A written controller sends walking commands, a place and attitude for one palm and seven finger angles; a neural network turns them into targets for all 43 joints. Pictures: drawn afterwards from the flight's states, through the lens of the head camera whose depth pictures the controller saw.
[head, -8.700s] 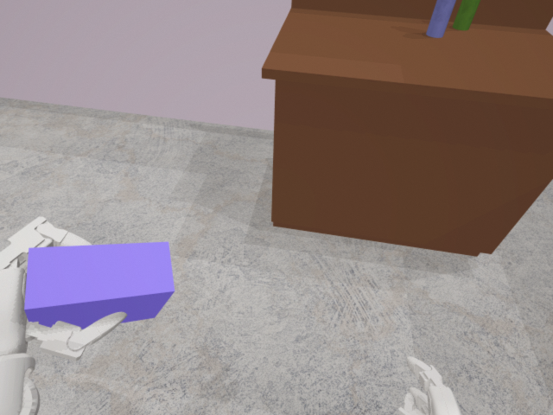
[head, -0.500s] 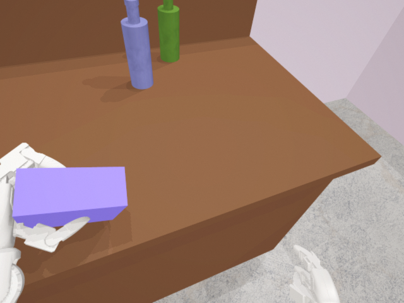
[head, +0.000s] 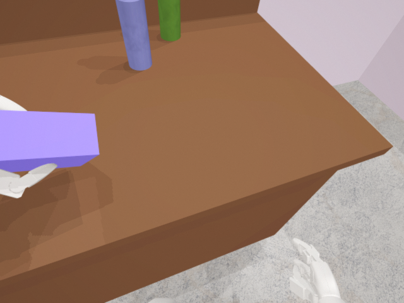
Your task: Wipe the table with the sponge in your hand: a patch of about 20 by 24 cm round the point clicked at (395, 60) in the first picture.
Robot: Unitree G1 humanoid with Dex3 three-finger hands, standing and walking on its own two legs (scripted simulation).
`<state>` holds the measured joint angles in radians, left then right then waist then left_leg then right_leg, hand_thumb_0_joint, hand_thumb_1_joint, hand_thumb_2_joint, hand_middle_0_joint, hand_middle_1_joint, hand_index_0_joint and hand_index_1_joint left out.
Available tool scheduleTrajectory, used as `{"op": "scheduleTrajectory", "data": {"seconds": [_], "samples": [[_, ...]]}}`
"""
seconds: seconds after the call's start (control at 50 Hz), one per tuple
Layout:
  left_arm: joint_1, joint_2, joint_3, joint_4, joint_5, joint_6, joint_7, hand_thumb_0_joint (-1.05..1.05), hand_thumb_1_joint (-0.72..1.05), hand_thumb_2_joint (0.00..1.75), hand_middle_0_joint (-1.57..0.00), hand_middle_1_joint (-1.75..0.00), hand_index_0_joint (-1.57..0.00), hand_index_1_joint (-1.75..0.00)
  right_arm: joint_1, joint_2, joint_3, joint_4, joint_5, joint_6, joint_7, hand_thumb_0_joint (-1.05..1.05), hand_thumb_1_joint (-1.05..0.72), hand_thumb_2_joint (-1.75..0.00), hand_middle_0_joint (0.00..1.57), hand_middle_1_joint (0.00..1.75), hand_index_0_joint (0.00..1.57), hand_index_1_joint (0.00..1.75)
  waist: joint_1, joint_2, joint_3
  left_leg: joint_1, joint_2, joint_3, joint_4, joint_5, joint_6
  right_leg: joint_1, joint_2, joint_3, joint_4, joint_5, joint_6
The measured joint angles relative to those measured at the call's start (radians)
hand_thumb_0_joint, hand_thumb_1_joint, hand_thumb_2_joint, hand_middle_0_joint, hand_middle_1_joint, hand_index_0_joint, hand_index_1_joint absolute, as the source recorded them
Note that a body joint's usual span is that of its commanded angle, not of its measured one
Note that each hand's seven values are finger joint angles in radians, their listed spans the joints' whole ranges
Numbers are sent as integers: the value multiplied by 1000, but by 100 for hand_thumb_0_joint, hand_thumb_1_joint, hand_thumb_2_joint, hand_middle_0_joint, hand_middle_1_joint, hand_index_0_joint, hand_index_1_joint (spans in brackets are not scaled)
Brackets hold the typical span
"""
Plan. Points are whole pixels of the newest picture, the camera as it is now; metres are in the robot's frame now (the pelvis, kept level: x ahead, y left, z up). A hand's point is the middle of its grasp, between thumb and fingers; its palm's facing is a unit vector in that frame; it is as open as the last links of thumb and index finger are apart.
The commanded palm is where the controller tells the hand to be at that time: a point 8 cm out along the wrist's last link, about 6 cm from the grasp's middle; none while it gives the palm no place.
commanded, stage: come to a stop and stand still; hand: left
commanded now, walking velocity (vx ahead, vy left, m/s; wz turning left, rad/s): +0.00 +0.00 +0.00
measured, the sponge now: (55, 143) +0.28 +0.26 +0.18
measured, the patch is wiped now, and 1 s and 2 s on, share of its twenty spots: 0.00 0.00 0.00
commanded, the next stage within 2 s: look again from close up in 0.78 s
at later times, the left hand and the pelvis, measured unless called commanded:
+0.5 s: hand (40, 184) +0.23 +0.26 +0.16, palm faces +0.37 -0.86 -0.36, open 10.1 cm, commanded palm +0.17 +0.30 +0.18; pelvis +0.01 +0.02 +0.00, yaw +0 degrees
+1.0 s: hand (32, 189) +0.22 +0.27 +0.15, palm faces +0.36 -0.85 -0.39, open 10.1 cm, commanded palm +0.16 +0.31 +0.18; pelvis +0.00 +0.02 +0.00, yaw +0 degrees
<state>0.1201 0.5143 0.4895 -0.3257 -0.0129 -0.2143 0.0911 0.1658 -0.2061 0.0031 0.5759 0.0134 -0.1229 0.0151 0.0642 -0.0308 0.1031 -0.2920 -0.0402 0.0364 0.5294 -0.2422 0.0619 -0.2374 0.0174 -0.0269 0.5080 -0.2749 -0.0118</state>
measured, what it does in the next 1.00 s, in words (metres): stands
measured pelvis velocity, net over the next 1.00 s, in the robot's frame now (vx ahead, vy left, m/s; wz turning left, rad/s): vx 0.00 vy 0.02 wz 0.00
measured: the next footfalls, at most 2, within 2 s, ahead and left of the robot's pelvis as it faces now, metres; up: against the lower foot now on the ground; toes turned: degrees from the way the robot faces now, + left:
none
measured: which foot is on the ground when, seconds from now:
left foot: down 0.00-1.00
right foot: down 0.00-1.00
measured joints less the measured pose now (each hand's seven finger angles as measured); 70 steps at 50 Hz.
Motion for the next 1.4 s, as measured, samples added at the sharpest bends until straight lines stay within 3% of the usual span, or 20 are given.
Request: {"op": "scheduleTrajectory", "data": {"seconds": [0.04,0.1,0.16,0.22,0.34,0.58,0.82,1.3,1.32,1.36,1.4], "samples": [[65,-50,5,-42,-23,13,11,1,-48,101,-77,-134,-74,-133,-9,-4,-6,-21,11,6,25,1,-90,-90,20,30,21,30,-25,21,-9,-2,-1,19,8,-7,8,-12,-2,19,19,-7,8],[231,-125,-71,-135,-25,20,-7,1,-48,101,-77,-134,-74,-134,-3,-2,-6,-44,18,18,28,1,-90,-90,20,30,21,30,-63,48,-23,8,4,31,11,-17,13,1,2,31,4,1,10],[351,-139,-141,-170,-20,17,-27,1,-48,101,-77,-134,-74,-134,15,14,4,-44,16,34,0,1,-90,-90,20,30,21,30,-78,34,-34,20,7,34,2,-18,11,14,5,34,-8,1,12],[360,-136,-153,-158,-37,14,-23,1,-48,101,-77,-134,-74,-134,41,18,11,-36,12,39,-30,1,-90,-90,20,30,21,30,-69,16,-36,26,7,23,-4,-15,11,28,6,24,-23,5,9],[268,-138,-103,-121,-26,9,4,1,-48,101,-77,-134,-74,-134,52,1,18,-4,9,28,-44,1,-90,-90,20,30,20,30,-43,18,-39,32,8,5,-2,-13,12,53,9,6,-52,18,10],[289,-156,-159,-108,-11,18,-1,1,-48,101,-77,-134,-74,-134,15,10,25,-20,8,19,-42,1,-90,-90,20,30,21,30,-40,11,-58,48,-5,10,-29,-3,27,71,-4,11,-83,32,25],[279,-141,-143,-137,-11,23,2,1,-48,101,-77,-134,-74,-134,9,21,37,-21,9,21,-32,1,-90,-90,20,30,21,30,-25,13,-43,56,-16,6,-45,8,33,81,-15,7,-97,39,33],[308,-142,-155,-126,-12,35,3,1,-48,101,-76,-134,-74,-134,27,4,21,-6,14,30,-44,1,-90,-90,20,30,21,30,-37,21,-49,67,-9,-1,-57,15,24,96,-7,0,-116,48,24],[269,-106,-162,-122,2,33,-1,1,-48,101,-77,-134,-74,-134,47,-6,35,-34,28,32,-67,1,-90,-90,20,30,21,30,-29,22,-48,51,-9,-9,-42,13,24,83,-2,0,-98,37,32],[113,-9,-152,-58,45,49,-40,1,-48,101,-77,-134,-74,-134,66,-11,35,-39,2,16,-63,1,-90,-90,20,30,20,30,1,11,-48,23,-23,-20,-16,10,18,41,-11,-5,-33,13,8],[-7,14,-114,-7,19,141,-74,1,-48,101,-77,-134,-74,-134,37,-15,43,-4,-14,17,-36,1,-90,-90,20,30,20,30,8,5,-54,17,-30,-18,-13,15,10,18,-19,-3,7,-5,2]]}}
